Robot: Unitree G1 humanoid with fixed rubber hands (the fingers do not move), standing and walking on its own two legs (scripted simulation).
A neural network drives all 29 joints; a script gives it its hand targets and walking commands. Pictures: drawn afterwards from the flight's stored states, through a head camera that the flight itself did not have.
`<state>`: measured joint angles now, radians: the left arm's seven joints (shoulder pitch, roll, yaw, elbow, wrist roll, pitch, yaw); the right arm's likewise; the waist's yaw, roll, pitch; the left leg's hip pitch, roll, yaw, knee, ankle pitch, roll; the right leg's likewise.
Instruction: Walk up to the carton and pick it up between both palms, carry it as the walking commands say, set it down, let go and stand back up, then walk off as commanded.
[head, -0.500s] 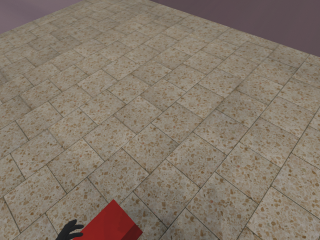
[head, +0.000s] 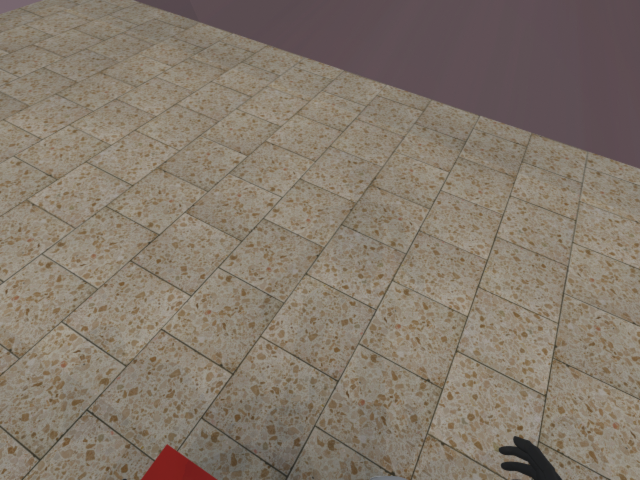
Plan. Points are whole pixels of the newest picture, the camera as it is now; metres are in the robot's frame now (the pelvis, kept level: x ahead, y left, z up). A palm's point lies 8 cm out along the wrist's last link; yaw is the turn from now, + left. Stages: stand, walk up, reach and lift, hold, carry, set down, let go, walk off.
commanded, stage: walk off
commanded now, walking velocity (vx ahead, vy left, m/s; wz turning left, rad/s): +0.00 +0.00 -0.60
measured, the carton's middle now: out of the picture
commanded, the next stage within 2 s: none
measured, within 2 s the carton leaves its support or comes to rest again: neither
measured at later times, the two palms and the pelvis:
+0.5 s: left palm (182, 448) +0.18 +0.19 -0.08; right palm out of the picture +0.01 -0.33 -0.12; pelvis -0.01 -0.04 +0.00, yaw -17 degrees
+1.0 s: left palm (217, 407) +0.24 +0.17 -0.12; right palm out of the picture -0.06 -0.28 -0.08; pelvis +0.00 +0.00 +0.00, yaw -36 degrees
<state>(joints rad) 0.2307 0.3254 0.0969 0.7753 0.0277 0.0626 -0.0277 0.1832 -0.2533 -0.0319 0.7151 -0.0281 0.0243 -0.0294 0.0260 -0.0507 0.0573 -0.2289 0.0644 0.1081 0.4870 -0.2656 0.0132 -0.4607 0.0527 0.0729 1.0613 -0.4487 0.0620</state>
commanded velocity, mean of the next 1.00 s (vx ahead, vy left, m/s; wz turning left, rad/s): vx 0.00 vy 0.00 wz -0.60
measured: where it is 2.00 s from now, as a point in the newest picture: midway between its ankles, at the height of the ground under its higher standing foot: outside the picture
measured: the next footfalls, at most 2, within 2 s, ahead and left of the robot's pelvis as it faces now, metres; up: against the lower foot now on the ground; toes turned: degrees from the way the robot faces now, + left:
right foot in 0.28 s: +0.01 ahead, -0.14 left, +0.00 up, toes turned -15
left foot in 0.72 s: +0.10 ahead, +0.07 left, +0.00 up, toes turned -23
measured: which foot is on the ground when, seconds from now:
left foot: down 0.00-0.28, up 0.30-0.70, down 0.72-1.00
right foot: up 0.00-0.26, down 0.28-0.72, up 0.74-1.00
